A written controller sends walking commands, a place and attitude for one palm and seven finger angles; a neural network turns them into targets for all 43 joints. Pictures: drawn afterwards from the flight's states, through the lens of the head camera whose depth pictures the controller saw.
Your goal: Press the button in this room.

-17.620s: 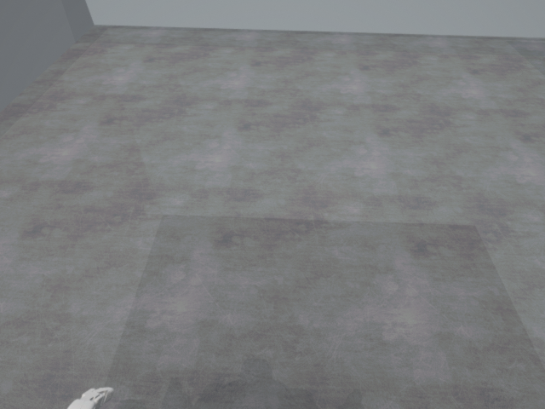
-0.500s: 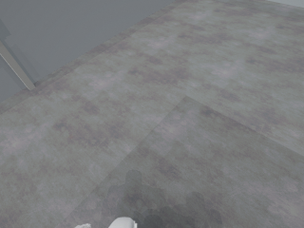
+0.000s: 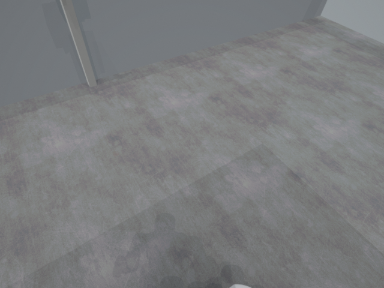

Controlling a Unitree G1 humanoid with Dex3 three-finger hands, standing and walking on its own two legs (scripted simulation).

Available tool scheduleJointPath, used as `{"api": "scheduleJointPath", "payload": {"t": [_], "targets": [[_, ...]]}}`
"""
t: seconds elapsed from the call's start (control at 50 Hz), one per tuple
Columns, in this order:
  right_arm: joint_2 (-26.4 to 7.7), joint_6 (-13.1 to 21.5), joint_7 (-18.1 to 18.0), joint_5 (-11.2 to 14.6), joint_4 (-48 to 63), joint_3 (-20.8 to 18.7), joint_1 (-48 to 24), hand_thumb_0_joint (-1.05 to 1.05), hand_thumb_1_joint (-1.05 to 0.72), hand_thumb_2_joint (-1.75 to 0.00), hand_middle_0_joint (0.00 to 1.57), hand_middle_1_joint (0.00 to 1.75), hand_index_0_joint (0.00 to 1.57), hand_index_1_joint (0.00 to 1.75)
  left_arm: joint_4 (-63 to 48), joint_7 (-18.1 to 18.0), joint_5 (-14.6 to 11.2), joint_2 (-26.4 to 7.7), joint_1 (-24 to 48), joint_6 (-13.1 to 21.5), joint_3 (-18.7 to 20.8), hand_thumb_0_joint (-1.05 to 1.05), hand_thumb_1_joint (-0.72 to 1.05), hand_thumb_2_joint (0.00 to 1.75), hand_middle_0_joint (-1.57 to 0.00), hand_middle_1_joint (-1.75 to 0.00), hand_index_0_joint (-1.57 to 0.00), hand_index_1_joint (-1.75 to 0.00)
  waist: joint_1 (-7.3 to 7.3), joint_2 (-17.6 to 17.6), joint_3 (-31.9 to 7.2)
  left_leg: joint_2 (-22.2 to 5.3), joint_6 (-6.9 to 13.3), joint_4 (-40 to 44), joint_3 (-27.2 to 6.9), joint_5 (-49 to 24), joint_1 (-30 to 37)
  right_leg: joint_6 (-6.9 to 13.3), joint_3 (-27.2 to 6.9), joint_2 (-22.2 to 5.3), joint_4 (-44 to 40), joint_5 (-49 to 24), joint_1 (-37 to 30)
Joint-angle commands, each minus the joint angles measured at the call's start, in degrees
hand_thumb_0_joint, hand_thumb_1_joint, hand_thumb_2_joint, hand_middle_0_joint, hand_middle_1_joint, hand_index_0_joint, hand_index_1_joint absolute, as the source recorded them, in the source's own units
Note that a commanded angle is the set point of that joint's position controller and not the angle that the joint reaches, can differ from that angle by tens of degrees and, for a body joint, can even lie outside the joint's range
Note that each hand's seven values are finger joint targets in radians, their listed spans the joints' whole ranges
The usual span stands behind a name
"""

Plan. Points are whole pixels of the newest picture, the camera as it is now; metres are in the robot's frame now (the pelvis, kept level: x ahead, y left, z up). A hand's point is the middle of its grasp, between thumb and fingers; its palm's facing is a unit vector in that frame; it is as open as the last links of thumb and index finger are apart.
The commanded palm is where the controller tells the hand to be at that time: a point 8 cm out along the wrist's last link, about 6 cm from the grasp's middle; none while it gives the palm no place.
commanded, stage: turn or walk to find it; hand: left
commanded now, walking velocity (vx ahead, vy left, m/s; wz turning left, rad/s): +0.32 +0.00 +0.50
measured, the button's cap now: out of the picture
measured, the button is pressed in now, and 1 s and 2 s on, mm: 0 0 0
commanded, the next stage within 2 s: none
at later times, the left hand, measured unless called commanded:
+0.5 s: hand out of the picture +0.07 +0.13 -0.16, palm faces +0.31 -0.92 -0.22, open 7.3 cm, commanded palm none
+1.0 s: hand (88, 223) +0.29 +0.30 -0.17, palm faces +0.41 -0.90 -0.17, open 7.3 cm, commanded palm none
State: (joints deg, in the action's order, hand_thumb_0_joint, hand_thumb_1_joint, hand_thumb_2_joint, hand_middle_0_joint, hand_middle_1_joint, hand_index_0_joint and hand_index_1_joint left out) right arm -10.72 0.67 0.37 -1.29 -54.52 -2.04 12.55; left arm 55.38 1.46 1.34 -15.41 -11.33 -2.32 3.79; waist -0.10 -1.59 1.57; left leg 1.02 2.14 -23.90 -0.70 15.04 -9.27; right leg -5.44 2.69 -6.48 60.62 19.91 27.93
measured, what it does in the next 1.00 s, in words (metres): walks ahead, turning left: right foot, then left foot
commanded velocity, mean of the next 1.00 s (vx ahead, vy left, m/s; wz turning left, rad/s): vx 0.36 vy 0.00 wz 0.28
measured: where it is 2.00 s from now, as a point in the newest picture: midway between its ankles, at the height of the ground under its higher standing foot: (155, 198)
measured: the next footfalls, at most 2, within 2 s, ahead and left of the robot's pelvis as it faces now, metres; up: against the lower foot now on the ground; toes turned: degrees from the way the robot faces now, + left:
right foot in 0.20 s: +0.14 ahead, -0.15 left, +0.00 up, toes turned +0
left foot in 0.70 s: +0.30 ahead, +0.17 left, +0.00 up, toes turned +29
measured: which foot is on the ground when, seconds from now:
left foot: down 0.00-0.20, up 0.22-0.68, down 0.70-1.00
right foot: up 0.00-0.18, down 0.20-0.70, up 0.72-1.00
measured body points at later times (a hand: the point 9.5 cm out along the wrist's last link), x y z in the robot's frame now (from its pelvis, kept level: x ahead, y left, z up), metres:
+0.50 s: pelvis +0.13 -0.04 +0.00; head +0.15 -0.05 +0.45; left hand +0.05 +0.18 -0.14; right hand +0.25 -0.28 -0.15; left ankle +0.15 +0.13 -0.65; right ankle +0.10 -0.15 -0.74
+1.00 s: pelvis +0.29 +0.10 +0.00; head +0.29 +0.11 +0.45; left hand +0.27 +0.34 -0.15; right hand +0.42 -0.12 -0.14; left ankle +0.27 +0.15 -0.74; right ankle +0.42 -0.02 -0.66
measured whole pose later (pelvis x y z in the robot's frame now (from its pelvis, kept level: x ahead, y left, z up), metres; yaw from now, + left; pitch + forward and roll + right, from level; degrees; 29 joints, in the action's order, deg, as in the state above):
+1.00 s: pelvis +0.29 +0.10 +0.00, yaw +22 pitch -2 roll +1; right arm -10.9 4.3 -0.5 -0.9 -59.9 -3.5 15.5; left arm 57.7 1.0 1.8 -10.7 -11.2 0.6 3.1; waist -0.3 -1.8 1.0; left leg 3.2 5.6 -21.5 8.7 12.8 -7.3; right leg -3.2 4.0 -9.9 64.0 10.2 35.6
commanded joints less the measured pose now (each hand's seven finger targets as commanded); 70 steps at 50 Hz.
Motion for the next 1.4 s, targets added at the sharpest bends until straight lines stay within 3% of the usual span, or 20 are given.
{"api": "scheduleJointPath", "payload": {"t": [0.0, 0.08, 0.14, 0.18, 0.2, 0.24, 0.28, 0.34, 0.58, 0.66, 0.68, 0.7, 0.76, 0.86, 1.18, 1.24, 1.28, 1.3, 1.32, 1.38], "targets": [[-12.54, 1.14, -0.67, -0.02, 1.48, -3.74, 6.00, 0.00, -0.90, -0.90, 0.20, 0.30, 0.20, 0.30, -7.74, 0.10, -0.03, -3.38, 8.05, 2.52, 0.47, 0.00, 0.90, 0.90, -0.20, -0.30, -0.20, -0.30, 3.39, 9.21, 1.95, -15.18, 8.78, 11.28, -18.65, 1.06, 5.49, -0.38, -1.01, -0.49, -7.28, 0.54, 9.09], [-12.82, 1.15, -0.63, -0.31, 1.39, -3.95, 4.79, 0.00, -0.90, -0.90, 0.20, 0.30, 0.20, 0.30, -8.84, 0.53, -0.24, -2.21, 8.13, 3.47, 0.15, 0.00, 0.90, 0.90, -0.20, -0.30, -0.20, -0.30, 2.54, 10.72, 0.95, -13.37, 8.23, 8.12, -19.09, -0.97, 1.10, -0.07, 1.06, 1.56, -21.37, 2.09, -0.48], [-11.66, 1.03, -0.71, 0.01, 1.56, -3.81, 1.50, 0.00, -0.90, -0.90, 0.20, 0.30, 0.20, 0.30, -4.78, 0.36, -0.18, -3.53, -4.68, 4.35, 0.99, 0.00, 0.90, 0.90, -0.20, -0.30, -0.20, -0.30, -3.85, 5.78, -2.67, -7.82, 4.33, -3.60, -15.10, 2.09, -12.76, 0.69, 2.63, 3.50, -33.95, -6.12, -24.61], [-4.70, 1.78, -0.28, 0.60, 3.85, -2.33, 1.28, 0.00, -0.90, -0.90, 0.20, 0.30, 0.20, 0.30, -1.84, -1.07, 0.59, -13.86, -16.75, 5.26, 3.03, 0.00, 0.90, 0.90, -0.20, -0.30, -0.20, -0.30, -8.54, -20.46, -7.66, 2.79, -1.04, -33.28, -2.64, 20.44, -32.77, 7.16, -26.44, -21.52, -46.83, 10.71, -41.93], [-7.79, 1.46, 0.17, 0.14, 4.93, -3.09, -1.10, 0.00, -0.90, -0.90, 0.20, 0.30, 0.20, 0.30, -2.59, -1.56, -0.29, -13.06, -15.02, 4.94, 2.57, 0.00, 0.90, 0.90, -0.20, -0.30, -0.20, -0.30, -7.52, -14.29, -3.58, -0.70, -1.00, -41.33, -4.25, 18.19, -34.53, 9.45, -31.55, -23.91, -52.00, 19.12, -33.81], [-7.44, 0.87, 1.20, -0.30, 3.18, -3.59, -0.23, 0.00, -0.90, -0.90, 0.20, 0.30, 0.20, 0.30, -4.19, -1.69, -0.19, -9.90, -7.02, 5.86, 2.03, 0.00, 0.90, 0.90, -0.20, -0.30, -0.20, -0.30, -3.48, -11.39, 1.90, -4.32, -1.07, -48.02, -3.89, 8.59, -32.96, 8.80, -27.58, -21.29, -54.04, 25.27, -21.94], [-6.10, -0.11, 1.96, -0.61, 0.47, -3.53, 2.33, 0.00, -0.90, -0.90, 0.20, 0.30, 0.20, 0.30, -4.04, -1.81, -0.20, -4.15, -2.96, 6.47, 0.46, 0.00, 0.90, 0.90, -0.20, -0.30, -0.20, -0.30, -0.03, -6.07, 4.83, -6.59, -2.17, -48.48, -2.66, 0.74, -29.04, 6.44, -11.89, -16.20, -52.56, 11.92, -16.58], [-3.97, -0.94, 2.19, -0.35, -0.61, -3.00, 3.97, 0.00, -0.90, -0.90, 0.20, 0.30, 0.20, 0.30, -2.07, -1.84, -0.05, -1.89, -6.67, 7.03, -0.29, 0.00, 0.90, 0.90, -0.20, -0.30, -0.20, -0.30, 0.24, -7.15, 3.55, -5.90, -3.42, -47.36, -0.44, -4.16, -29.14, 5.74, -0.33, -11.87, -50.81, -2.95, -19.62], [-1.40, 0.62, 3.02, -0.13, 3.50, -0.77, -10.94, 0.00, -0.90, -0.90, 0.20, 0.30, 0.20, 0.30, 5.30, -2.54, 0.53, -2.85, -17.19, 7.26, -0.57, 0.00, 0.90, 0.90, -0.20, -0.30, -0.20, -0.30, -3.09, -6.22, 6.23, -5.92, -1.21, -15.87, 8.20, -2.88, -23.87, 9.65, 8.91, -13.94, -45.62, -28.00, -29.59], [-9.52, 2.06, 1.26, -0.91, -2.51, -3.10, 11.32, 0.00, -0.90, -0.90, 0.20, 0.30, 0.20, 0.30, 5.29, -1.94, -0.37, -3.57, -14.96, 6.98, -0.70, 0.00, 0.90, 0.90, -0.20, -0.30, -0.20, -0.30, 7.55, 3.43, -9.64, -4.80, 2.64, -6.01, 5.41, -4.92, 14.75, 5.88, 13.79, -9.11, -11.68, -32.15, -16.09], [-16.43, 2.61, 0.46, -0.91, -4.30, -4.98, 17.57, 0.00, -0.90, -0.90, 0.20, 0.30, 0.20, 0.30, 3.50, -1.09, -0.89, -0.05, -17.06, 6.92, -1.20, 0.00, 0.90, 0.90, -0.20, -0.30, -0.20, -0.30, 8.76, 18.74, -16.06, -21.35, 8.41, -2.32, -19.39, -11.52, 29.67, 2.60, 12.70, 0.48, 6.52, 6.08, 3.34], [-18.60, 2.23, -0.25, 0.48, -5.38, -5.19, 19.62, 0.00, -0.90, -0.90, 0.20, 0.30, 0.20, 0.30, 1.29, -1.43, -0.82, -0.58, -12.46, 6.81, -1.83, 0.00, 0.90, 0.90, -0.20, -0.30, -0.20, -0.30, 9.67, 16.01, -17.59, -26.24, 11.95, 2.35, -25.83, -18.13, 31.81, 3.72, 4.57, 1.37, 13.93, 14.10, 9.65], [-11.37, 3.00, -0.91, 0.64, -2.77, -3.47, 7.12, 0.00, -0.90, -0.90, 0.20, 0.30, 0.20, 0.30, 2.38, -1.36, -0.56, 0.19, -6.19, 6.21, -1.38, 0.00, 0.90, 0.90, -0.20, -0.30, -0.20, -0.30, 4.66, 4.90, -4.29, -23.78, 10.18, 6.42, -16.32, -12.73, 9.73, 3.92, -0.58, -4.42, 16.20, 4.71, 9.92], [-5.58, 4.17, -0.72, 0.57, -3.44, -1.70, 3.25, 0.00, -0.90, -0.90, 0.20, 0.30, 0.20, 0.30, 4.44, -0.88, 0.42, 3.86, -11.34, 3.38, -1.20, 0.00, 0.90, 0.90, -0.20, -0.30, -0.20, -0.30, -1.53, 7.82, 2.70, -15.27, 6.40, 14.60, -4.67, -2.78, -8.11, 2.89, 0.34, -4.11, 7.77, -5.98, 1.71], [-5.66, 4.46, -1.79, -0.17, -8.79, -2.18, 18.53, 0.00, -0.90, -0.90, 0.20, 0.30, 0.20, 0.30, -6.08, 0.22, -0.08, 3.26, 14.98, 4.22, -0.98, 0.00, 0.90, 0.90, -0.20, -0.30, -0.20, -0.30, 4.87, 6.04, 5.88, -16.90, 8.23, 10.86, -4.02, -23.97, 13.48, 3.46, 2.25, -1.02, -19.75, -9.27, 11.82], [-6.54, 4.22, -1.83, -0.28, -9.28, -2.13, 17.58, 0.00, -0.90, -0.90, 0.20, 0.30, 0.20, 0.30, -5.30, 0.23, -0.24, 2.87, 11.78, 4.85, -0.88, 0.00, 0.90, 0.90, -0.20, -0.30, -0.20, -0.30, 2.99, 7.29, 3.29, -16.00, 6.61, 5.73, -1.23, -34.07, 12.55, 5.45, 4.90, 1.83, -26.47, -6.92, 1.59], [-7.02, 4.17, -1.68, 0.22, -9.52, -2.15, 16.78, 0.00, -0.90, -0.90, 0.20, 0.30, 0.20, 0.30, -0.94, -0.07, 0.03, 0.52, -1.97, 5.80, -0.22, 0.00, 0.90, 0.90, -0.20, -0.30, -0.20, -0.30, -3.17, 3.77, -3.81, -12.78, 3.71, -9.02, 1.46, -41.89, 8.20, 6.80, 6.80, 4.74, -32.80, -12.48, -17.92], [-5.90, 4.40, -1.17, 0.83, -8.94, -2.06, 15.89, 0.00, -0.90, -0.90, 0.20, 0.30, 0.20, 0.30, 2.21, -0.68, 0.54, -3.79, -11.82, 6.53, 0.83, 0.00, 0.90, 0.90, -0.20, -0.30, -0.20, -0.30, -7.28, -0.75, -10.26, -10.11, 1.44, -22.89, 3.63, -30.74, -3.87, 9.56, -1.47, -3.24, -32.79, -15.48, -35.46], [-2.33, 4.69, -0.81, 1.28, -7.12, -1.31, 17.31, 0.00, -0.90, -0.90, 0.20, 0.30, 0.20, 0.30, 4.87, -1.55, 0.47, -10.08, -20.25, 6.79, 2.68, 0.00, 0.90, 0.90, -0.20, -0.30, -0.20, -0.30, -8.38, -14.31, -17.52, -0.63, -1.29, -40.31, 6.33, 7.47, -20.63, 15.19, -24.02, -19.47, -35.77, -25.30, -50.09], [-2.32, 3.56, -0.59, 1.04, -6.17, -1.91, 9.12, 0.00, -0.90, -0.90, 0.20, 0.30, 0.20, 0.30, 3.44, -1.77, -0.78, -5.65, -9.75, 6.65, 1.45, 0.00, 0.90, 0.90, -0.20, -0.30, -0.20, -0.30, -5.13, -3.01, -4.40, -6.50, -0.43, -54.12, -1.09, 7.78, -26.21, 15.26, -20.12, -18.58, -43.30, -16.75, -30.71]]}}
